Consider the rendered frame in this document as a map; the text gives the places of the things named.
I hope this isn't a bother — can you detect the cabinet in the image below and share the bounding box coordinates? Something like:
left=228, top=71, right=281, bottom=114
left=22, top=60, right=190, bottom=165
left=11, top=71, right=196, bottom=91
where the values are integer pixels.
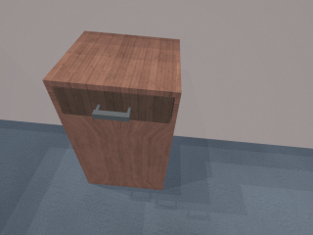
left=42, top=30, right=182, bottom=190

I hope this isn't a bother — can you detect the drawer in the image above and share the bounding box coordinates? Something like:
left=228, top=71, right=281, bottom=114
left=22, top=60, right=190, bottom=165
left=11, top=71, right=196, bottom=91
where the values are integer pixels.
left=52, top=86, right=174, bottom=124

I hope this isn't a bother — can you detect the handle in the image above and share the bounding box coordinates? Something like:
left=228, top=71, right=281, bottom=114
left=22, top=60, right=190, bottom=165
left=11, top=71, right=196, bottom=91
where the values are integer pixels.
left=92, top=104, right=131, bottom=122

